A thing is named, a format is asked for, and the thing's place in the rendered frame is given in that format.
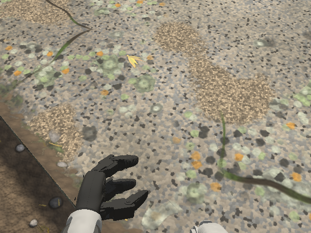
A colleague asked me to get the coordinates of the left robot hand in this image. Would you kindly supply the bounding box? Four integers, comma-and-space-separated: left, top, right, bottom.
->
74, 154, 149, 221

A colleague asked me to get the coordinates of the robot left forearm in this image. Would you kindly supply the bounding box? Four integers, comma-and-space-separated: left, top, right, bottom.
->
60, 209, 102, 233

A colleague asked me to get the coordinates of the right robot thigh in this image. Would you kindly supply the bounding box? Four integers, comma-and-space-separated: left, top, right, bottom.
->
190, 222, 228, 233

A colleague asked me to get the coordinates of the right robot shin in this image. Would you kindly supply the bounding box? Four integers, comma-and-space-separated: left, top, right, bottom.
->
199, 220, 212, 226

